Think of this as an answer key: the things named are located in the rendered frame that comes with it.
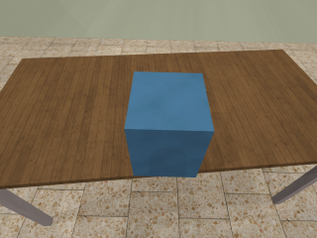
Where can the table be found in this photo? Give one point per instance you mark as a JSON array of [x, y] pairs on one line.
[[62, 120]]

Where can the carton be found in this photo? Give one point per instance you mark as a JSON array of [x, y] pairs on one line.
[[168, 125]]

